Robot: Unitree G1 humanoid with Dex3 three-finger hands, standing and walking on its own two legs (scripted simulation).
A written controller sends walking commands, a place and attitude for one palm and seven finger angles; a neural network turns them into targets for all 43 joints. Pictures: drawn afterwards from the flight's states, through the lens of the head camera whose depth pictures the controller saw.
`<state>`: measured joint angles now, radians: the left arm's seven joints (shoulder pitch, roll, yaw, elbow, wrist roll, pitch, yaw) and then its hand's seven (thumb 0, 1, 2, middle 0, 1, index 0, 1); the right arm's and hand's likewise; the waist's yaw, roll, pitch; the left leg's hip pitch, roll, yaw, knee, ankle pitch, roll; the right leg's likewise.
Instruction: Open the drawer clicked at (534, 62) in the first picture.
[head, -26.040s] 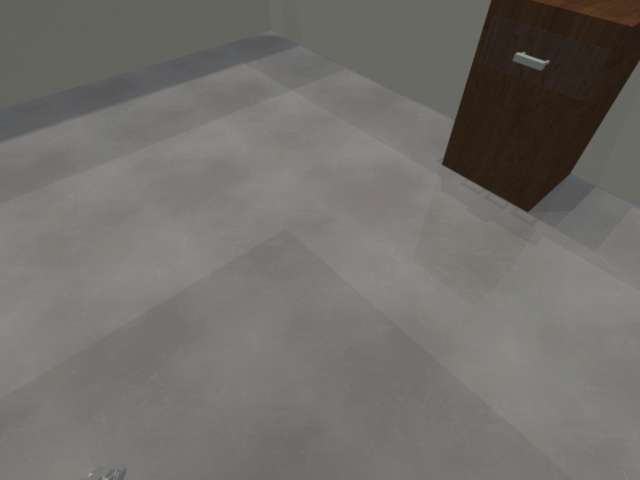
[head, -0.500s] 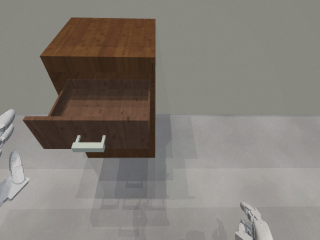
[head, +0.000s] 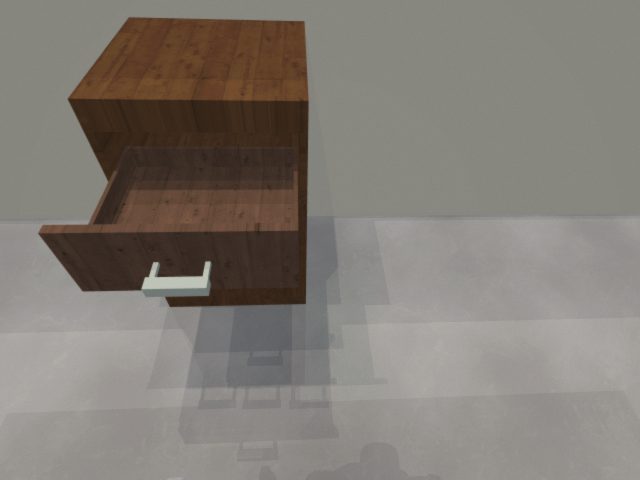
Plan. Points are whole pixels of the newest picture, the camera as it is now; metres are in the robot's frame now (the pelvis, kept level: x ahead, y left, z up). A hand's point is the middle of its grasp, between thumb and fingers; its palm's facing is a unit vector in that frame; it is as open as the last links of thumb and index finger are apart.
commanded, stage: let the arm hang, fingers relaxed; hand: left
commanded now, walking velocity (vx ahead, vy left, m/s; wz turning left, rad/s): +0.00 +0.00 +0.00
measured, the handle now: (179, 276) +0.48 +0.28 -0.13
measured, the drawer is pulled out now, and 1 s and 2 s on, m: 0.30 0.30 0.30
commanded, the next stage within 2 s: look to check the result in 0.84 s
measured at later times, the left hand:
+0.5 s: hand out of the picture -0.05 +0.17 -0.16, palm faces +0.04 -0.98 -0.20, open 7.4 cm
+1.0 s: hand out of the picture -0.02 +0.14 -0.17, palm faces +0.04 -0.98 -0.18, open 7.4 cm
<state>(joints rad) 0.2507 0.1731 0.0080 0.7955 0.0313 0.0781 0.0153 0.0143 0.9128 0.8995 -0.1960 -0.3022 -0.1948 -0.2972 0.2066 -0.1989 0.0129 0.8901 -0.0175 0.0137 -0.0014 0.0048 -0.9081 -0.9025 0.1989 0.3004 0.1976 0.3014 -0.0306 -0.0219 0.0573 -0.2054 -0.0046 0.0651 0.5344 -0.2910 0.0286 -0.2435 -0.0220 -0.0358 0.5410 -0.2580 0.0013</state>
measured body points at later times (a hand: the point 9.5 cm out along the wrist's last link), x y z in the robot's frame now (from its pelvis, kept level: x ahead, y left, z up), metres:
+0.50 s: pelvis +0.00 +0.00 +0.01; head +0.01 -0.01 +0.46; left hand -0.05 +0.22 -0.15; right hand -0.05 -0.19 -0.16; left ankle +0.00 +0.10 -0.73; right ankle +0.02 -0.12 -0.73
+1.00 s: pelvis +0.00 -0.02 +0.01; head +0.02 -0.02 +0.46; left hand -0.02 +0.20 -0.15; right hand -0.04 -0.22 -0.16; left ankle +0.00 +0.10 -0.73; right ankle +0.02 -0.12 -0.73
